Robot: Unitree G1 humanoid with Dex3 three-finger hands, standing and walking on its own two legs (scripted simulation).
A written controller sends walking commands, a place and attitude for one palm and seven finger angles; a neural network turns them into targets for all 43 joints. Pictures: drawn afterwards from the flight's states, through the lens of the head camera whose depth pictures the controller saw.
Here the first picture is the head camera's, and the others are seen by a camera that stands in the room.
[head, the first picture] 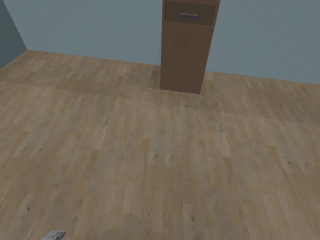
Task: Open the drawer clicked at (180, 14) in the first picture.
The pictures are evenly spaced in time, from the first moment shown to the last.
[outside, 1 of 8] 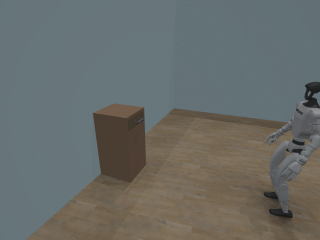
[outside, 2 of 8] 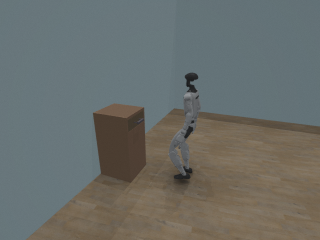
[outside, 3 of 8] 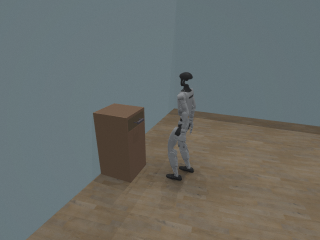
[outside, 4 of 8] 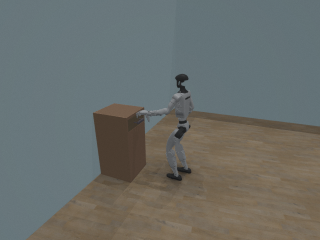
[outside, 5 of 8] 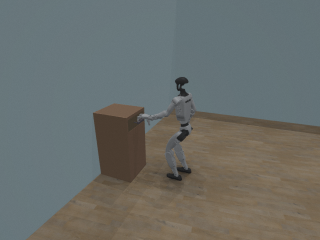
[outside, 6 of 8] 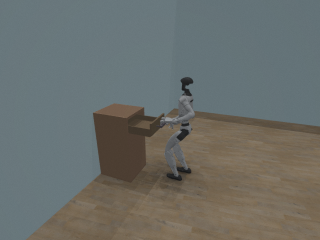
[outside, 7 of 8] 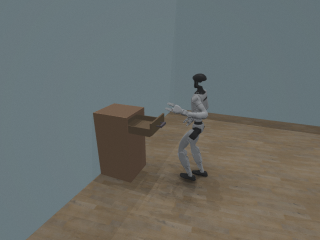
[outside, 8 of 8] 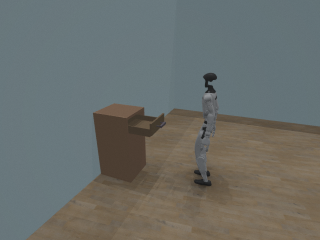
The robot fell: no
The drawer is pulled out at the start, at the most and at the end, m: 0.00 0.30 0.28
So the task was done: yes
